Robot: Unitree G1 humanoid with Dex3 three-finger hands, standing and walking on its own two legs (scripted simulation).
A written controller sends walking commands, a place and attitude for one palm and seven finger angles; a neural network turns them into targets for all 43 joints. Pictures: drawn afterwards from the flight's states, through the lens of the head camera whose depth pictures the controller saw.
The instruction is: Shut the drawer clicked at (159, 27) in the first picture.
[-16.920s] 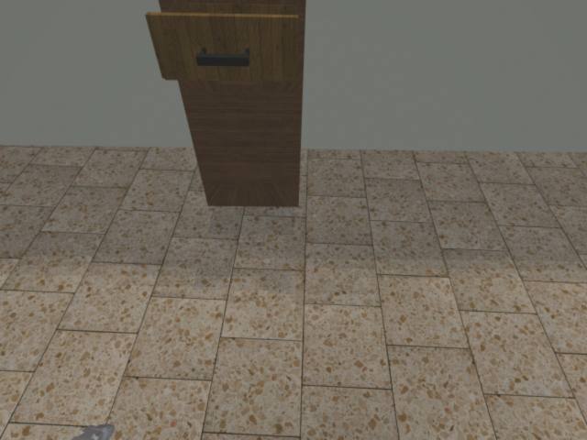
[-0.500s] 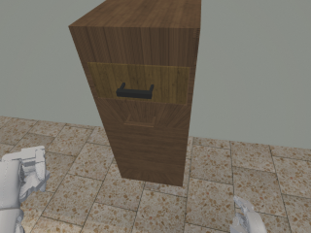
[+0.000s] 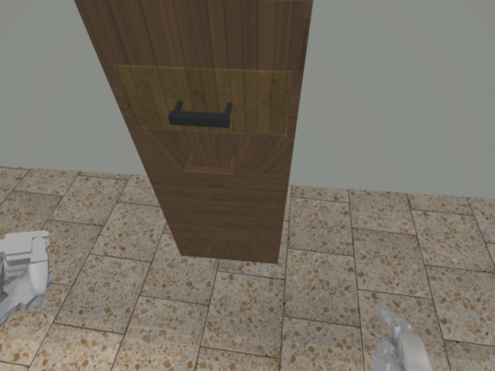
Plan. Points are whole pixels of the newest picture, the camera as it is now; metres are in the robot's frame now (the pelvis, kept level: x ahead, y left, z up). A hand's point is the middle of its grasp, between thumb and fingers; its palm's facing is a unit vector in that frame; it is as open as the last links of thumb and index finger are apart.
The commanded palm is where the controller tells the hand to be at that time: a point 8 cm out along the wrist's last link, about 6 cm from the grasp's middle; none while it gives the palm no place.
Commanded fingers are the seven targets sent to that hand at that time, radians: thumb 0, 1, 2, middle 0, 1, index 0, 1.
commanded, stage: step back with the hand held close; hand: left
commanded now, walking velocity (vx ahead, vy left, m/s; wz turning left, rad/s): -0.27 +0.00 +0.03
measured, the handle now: (201, 112) +0.62 +0.15 +0.06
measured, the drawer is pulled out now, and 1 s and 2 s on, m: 0.00 0.00 0.00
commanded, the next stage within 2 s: stop stepping back and stand still in 0.94 s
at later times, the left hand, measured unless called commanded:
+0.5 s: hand out of the picture +0.14 +0.26 +0.16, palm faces +0.37 -0.76 -0.53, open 3.2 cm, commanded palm +0.07 +0.29 +0.18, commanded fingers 0.00 0.90 0.90 -1.40 -1.60 -1.40 -1.60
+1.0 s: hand out of the picture +0.04 +0.22 +0.16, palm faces +0.27 -0.81 -0.52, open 3.2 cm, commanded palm -0.04 +0.26 +0.18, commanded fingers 0.00 0.90 0.90 -1.40 -1.60 -1.40 -1.60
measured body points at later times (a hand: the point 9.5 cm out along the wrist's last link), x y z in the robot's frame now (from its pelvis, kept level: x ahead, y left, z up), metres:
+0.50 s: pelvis -0.04 +0.00 +0.00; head +0.00 +0.03 +0.44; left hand +0.12 +0.30 +0.19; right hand +0.14 -0.23 -0.08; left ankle +0.02 +0.07 -0.74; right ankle -0.09 -0.12 -0.73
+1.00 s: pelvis -0.16 -0.02 +0.00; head -0.12 +0.00 +0.45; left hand +0.02 +0.26 +0.19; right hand +0.03 -0.26 -0.07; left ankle -0.10 +0.08 -0.74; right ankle -0.15 -0.13 -0.72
